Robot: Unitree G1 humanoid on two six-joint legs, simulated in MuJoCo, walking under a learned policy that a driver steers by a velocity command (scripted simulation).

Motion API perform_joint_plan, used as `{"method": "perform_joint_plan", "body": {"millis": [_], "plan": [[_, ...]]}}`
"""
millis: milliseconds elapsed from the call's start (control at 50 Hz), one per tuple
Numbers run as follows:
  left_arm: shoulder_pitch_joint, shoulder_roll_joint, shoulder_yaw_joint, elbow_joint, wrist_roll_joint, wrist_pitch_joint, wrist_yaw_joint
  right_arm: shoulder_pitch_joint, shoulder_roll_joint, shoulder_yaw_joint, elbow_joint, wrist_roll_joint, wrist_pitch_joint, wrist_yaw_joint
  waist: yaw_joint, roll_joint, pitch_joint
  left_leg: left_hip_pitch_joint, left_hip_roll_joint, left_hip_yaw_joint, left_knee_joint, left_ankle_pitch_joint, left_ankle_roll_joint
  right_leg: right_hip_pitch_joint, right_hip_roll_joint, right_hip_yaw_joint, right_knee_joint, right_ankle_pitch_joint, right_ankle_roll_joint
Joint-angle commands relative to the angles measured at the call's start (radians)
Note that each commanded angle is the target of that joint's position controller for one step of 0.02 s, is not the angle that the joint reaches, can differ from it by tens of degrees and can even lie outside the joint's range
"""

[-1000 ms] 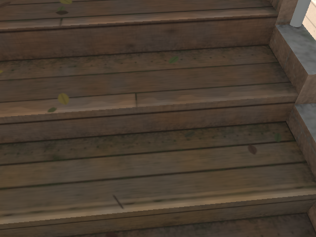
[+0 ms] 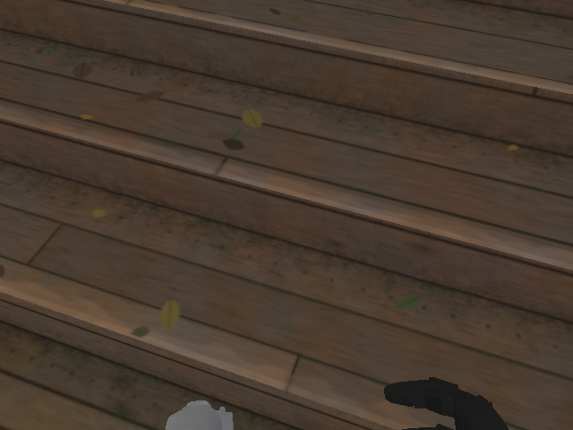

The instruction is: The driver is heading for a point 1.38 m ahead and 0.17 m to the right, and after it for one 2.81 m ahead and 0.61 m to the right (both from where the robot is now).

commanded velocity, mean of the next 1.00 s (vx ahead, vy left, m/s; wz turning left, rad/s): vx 0.36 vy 0.00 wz -0.24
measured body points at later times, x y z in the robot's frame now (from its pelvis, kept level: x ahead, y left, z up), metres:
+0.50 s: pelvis +0.20 +0.06 +0.16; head +0.19 +0.05 +0.61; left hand +0.31 +0.28 +0.02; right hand +0.20 -0.14 +0.00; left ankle +0.20 +0.15 -0.58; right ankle +0.22 -0.10 -0.35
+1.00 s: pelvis +0.44 -0.12 +0.20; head +0.44 -0.13 +0.65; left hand +0.63 +0.06 +0.08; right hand +0.39 -0.35 +0.05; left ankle +0.35 +0.09 -0.37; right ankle +0.49 -0.21 -0.43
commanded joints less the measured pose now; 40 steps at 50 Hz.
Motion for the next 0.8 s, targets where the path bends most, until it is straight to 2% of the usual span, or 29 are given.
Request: {"method": "perform_joint_plan", "body": {"millis": [20, 40, 60, 80, 100, 120, 140, 160, 180, 200, 220, 240, 260, 280, 300, 320, 340, 380, 420, 460, 500, 540, 620, 680, 720, 740, 760, 780, 800], "plan": [[0.002, 0.223, 0.048, -0.081, -0.048, -0.010, -0.040, -0.139, -0.072, -0.023, -0.091, 0.006, 0.011, 0.008, -0.053, -0.111, 0.084, 0.298, -0.094, 0.147, -0.291, -0.127, -0.036, -0.130, -0.302, 0.104, -0.082, 1.043, -0.278], [-0.055, 0.281, 0.059, -0.107, -0.031, -0.015, -0.048, -0.059, -0.091, -0.030, -0.055, 0.021, -0.004, 0.003, -0.095, -0.146, 0.077, 0.342, -0.121, 0.104, -0.394, -0.067, -0.041, -0.030, -0.323, 0.092, -0.029, 1.235, -0.260], [-0.103, 0.286, 0.065, -0.143, -0.060, -0.018, -0.059, 0.033, -0.129, -0.053, -0.020, 0.036, -0.040, -0.013, -0.143, -0.143, 0.018, 0.422, -0.198, 0.107, -0.568, 0.048, -0.022, 0.079, -0.282, 0.069, 0.085, 1.371, -0.237], [0.005, 0.230, 0.050, -0.114, -0.045, -0.029, -0.064, 0.077, -0.173, -0.074, 0.013, 0.046, -0.065, -0.036, -0.123, -0.127, -0.061, 0.689, -0.217, 0.057, -0.508, 0.209, 0.021, -0.098, -0.249, 0.075, 0.197, 1.492, -0.210], [0.117, 0.203, 0.036, -0.074, -0.016, -0.042, -0.077, 0.224, -0.217, -0.099, 0.066, 0.063, -0.068, -0.040, -0.152, -0.050, -0.161, 1.091, -0.192, -0.115, -0.478, 0.275, 0.076, -0.427, -0.172, 0.124, 0.376, 1.258, -0.171], [0.050, 0.253, 0.050, -0.081, -0.020, -0.029, -0.114, 0.495, -0.285, -0.136, 0.170, 0.022, -0.053, -0.054, -0.238, 0.028, -0.160, 1.351, -0.131, -0.301, -0.762, 0.224, 0.079, -0.671, -0.065, 0.150, 0.575, 0.700, -0.155], [-0.010, 0.220, 0.056, -0.113, -0.060, 0.001, -0.147, 0.698, -0.364, -0.158, 0.254, -0.030, -0.042, -0.062, -0.271, 0.141, -0.222, 1.387, 0.052, -0.719, -1.136, -0.041, 0.148, -0.815, 0.049, 0.350, 1.024, 0.121, -0.127], [-0.049, 0.166, 0.058, -0.118, -0.084, 0.012, -0.165, 0.710, -0.399, -0.186, 0.294, -0.068, -0.055, -0.085, -0.251, 0.191, -0.166, 1.222, 0.074, -0.787, -1.225, -0.243, 0.098, -0.888, 0.078, 0.573, 1.381, 0.207, -0.146], [-0.055, 0.125, 0.061, -0.084, -0.082, 0.005, -0.163, 0.637, -0.335, -0.171, 0.333, -0.062, -0.077, -0.090, -0.196, 0.222, -0.057, 1.006, 0.064, -0.717, -1.201, -0.323, 0.071, -0.955, 0.083, 0.661, 1.587, 0.280, -0.164], [-0.197, -0.007, 0.037, -0.267, -0.129, 0.010, -0.053, 0.331, -0.188, -0.157, 0.240, 0.013, -0.070, -0.090, -0.036, 0.128, -0.094, 0.921, 0.064, -0.533, -1.151, -0.221, 0.012, -0.817, 0.027, 0.571, 1.501, 0.253, -0.130], [-0.187, -0.001, 0.029, -0.266, -0.124, 0.010, -0.007, 0.259, -0.108, -0.136, 0.246, 0.005, -0.077, -0.086, -0.006, 0.084, -0.074, 0.816, 0.072, -0.473, -1.103, -0.231, -0.004, -0.827, 0.019, 0.552, 1.531, 0.233, -0.125], [-0.080, 0.077, 0.025, -0.124, -0.092, 0.005, -0.087, 0.231, -0.071, -0.096, 0.280, -0.002, -0.095, -0.067, -0.022, 0.045, -0.016, 0.667, 0.093, -0.538, -1.163, -0.333, 0.056, -0.932, 0.037, 0.654, 1.699, 0.246, -0.181], [-0.059, 0.091, 0.032, -0.117, -0.085, 0.005, -0.105, 0.214, -0.060, -0.087, 0.290, -0.012, -0.104, -0.068, 0.005, 0.023, 0.010, 0.620, 0.111, -0.510, -1.210, -0.316, 0.049, -0.957, 0.032, 0.659, 1.721, 0.259, -0.206], [-0.072, 0.067, 0.024, -0.125, -0.075, 0.004, -0.115, 0.225, -0.058, -0.075, 0.317, -0.050, -0.119, -0.062, 0.059, -0.012, 0.005, 0.600, 0.098, -0.400, -1.223, -0.233, 0.016, -0.995, 0.022, 0.654, 1.654, 0.340, -0.218], [-0.077, 0.055, 0.018, -0.124, -0.057, 0.001, -0.127, 0.214, -0.078, -0.077, 0.316, -0.054, -0.133, -0.070, 0.071, -0.002, -0.002, 0.604, 0.068, -0.268, -1.243, -0.134, -0.003, -0.984, 0.022, 0.626, 1.578, 0.345, -0.231], [-0.093, 0.080, 0.025, -0.135, -0.072, -0.002, -0.144, 0.208, -0.127, -0.091, 0.298, -0.055, -0.140, -0.081, 0.065, 0.018, -0.021, 0.623, 0.081, -0.164, -1.306, -0.070, 0.014, -0.928, 0.014, 0.555, 1.551, 0.255, -0.190], [-0.133, 0.113, 0.034, -0.153, -0.086, -0.006, -0.145, 0.200, -0.135, -0.092, 0.292, -0.052, -0.144, -0.096, 0.061, 0.043, -0.019, 0.637, 0.076, -0.115, -1.347, -0.061, 0.003, -0.903, 0.012, 0.537, 1.509, 0.245, -0.165], [-0.169, 0.142, 0.049, -0.155, -0.076, -0.007, -0.131, 0.230, -0.125, -0.083, 0.284, -0.056, -0.160, -0.113, 0.036, 0.066, 0.022, 0.705, 0.094, -0.080, -1.403, 0.034, 0.013, -0.925, 0.000, 0.556, 1.494, 0.297, -0.138], [-0.132, 0.129, 0.052, -0.126, -0.084, -0.008, -0.125, 0.346, -0.157, -0.091, 0.311, -0.081, -0.149, -0.099, -0.022, 0.103, 0.040, 0.868, 0.111, -0.051, -1.410, 0.066, 0.050, -1.016, 0.024, 0.543, 1.614, 0.286, -0.151], [-0.215, 0.128, 0.057, -0.149, -0.079, -0.005, -0.111, 0.517, -0.140, -0.085, 0.369, -0.092, -0.144, -0.084, -0.108, 0.055, 0.093, 1.132, 0.168, -0.094, -1.403, 0.071, 0.083, -1.273, 0.051, 0.601, 1.640, 0.265, -0.177], [-0.281, 0.105, 0.054, -0.157, -0.078, -0.005, -0.093, 0.620, -0.122, -0.076, 0.409, -0.092, -0.140, -0.068, -0.144, 0.049, 0.108, 1.309, 0.196, -0.095, -1.405, 0.104, 0.094, -1.424, 0.067, 0.622, 1.621, 0.282, -0.199], [-0.304, 0.082, 0.054, -0.155, -0.088, 0.008, -0.094, 0.598, -0.097, -0.069, 0.402, -0.099, -0.133, -0.060, -0.135, 0.064, 0.093, 1.357, 0.201, -0.042, -1.417, 0.147, 0.097, -1.482, 0.055, 0.605, 1.665, 0.290, -0.212], [-0.347, 0.036, 0.029, -0.179, -0.075, 0.037, -0.103, 0.643, -0.033, -0.046, 0.434, -0.110, -0.139, -0.065, -0.119, 0.081, 0.110, 1.442, 0.244, 0.003, -1.443, 0.235, 0.113, -1.642, -0.002, 0.589, 1.799, 0.211, -0.233], [-0.445, -0.027, -0.021, -0.259, -0.104, 0.042, -0.089, 0.602, -0.039, -0.046, 0.485, -0.144, -0.136, -0.069, -0.094, 0.030, 0.158, 1.457, 0.292, 0.046, -1.489, 0.263, 0.091, -1.782, -0.057, 0.589, 1.884, 0.016, -0.291], [-0.565, 0.009, -0.036, -0.341, -0.094, 0.045, -0.076, 0.577, -0.029, -0.037, 0.475, -0.160, -0.147, -0.059, -0.076, -0.020, 0.109, 1.388, 0.248, 0.138, -1.551, 0.174, 0.047, -1.653, -0.123, 0.498, 1.594, 0.068, -0.319], [-0.599, 0.007, -0.042, -0.362, -0.088, 0.055, -0.083, 0.575, -0.048, -0.042, 0.456, -0.149, -0.152, -0.061, -0.078, 0.005, 0.111, 1.303, 0.197, 0.197, -1.582, 0.149, 0.035, -1.526, -0.130, 0.429, 1.448, 0.143, -0.319], [-0.680, 0.005, -0.052, -0.391, -0.097, 0.078, -0.106, 0.468, -0.104, -0.059, 0.407, -0.101, -0.145, -0.042, -0.053, 0.028, 0.129, 1.036, 0.171, 0.280, -1.669, 0.152, 0.025, -1.188, -0.101, 0.354, 1.229, -0.048, -0.274], [-0.734, -0.022, -0.062, -0.408, -0.093, 0.094, -0.119, 0.546, -0.132, -0.074, 0.421, -0.063, -0.150, -0.037, -0.083, 0.091, 0.129, 0.941, 0.182, 0.281, -1.673, 0.135, 0.060, -1.043, -0.042, 0.293, 1.257, -0.142, -0.226], [-0.635, -0.017, -0.046, -0.384, -0.086, 0.099, -0.134, 0.548, -0.154, -0.076, 0.388, -0.051, -0.170, -0.043, -0.046, 0.161, 0.151, 1.007, 0.226, 0.304, -1.634, 0.303, 0.064, -0.994, 0.009, 0.248, 1.282, -0.149, -0.194]]}}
